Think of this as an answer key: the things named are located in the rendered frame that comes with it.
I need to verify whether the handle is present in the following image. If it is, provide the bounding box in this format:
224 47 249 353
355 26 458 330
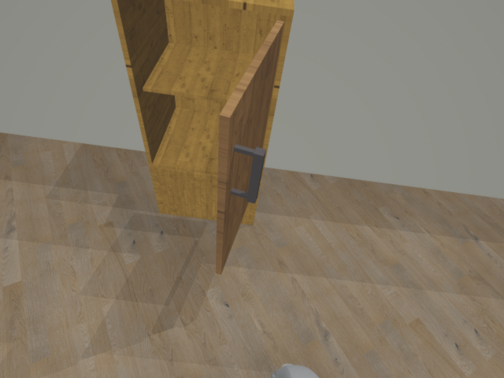
231 144 266 204

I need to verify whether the cupboard door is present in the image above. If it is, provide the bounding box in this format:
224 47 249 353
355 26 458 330
216 20 284 275

